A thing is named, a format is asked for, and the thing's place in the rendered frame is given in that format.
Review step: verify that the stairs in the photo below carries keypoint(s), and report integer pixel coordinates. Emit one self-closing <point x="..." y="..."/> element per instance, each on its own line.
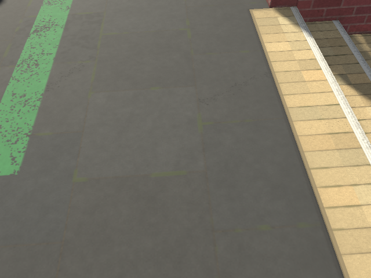
<point x="349" y="58"/>

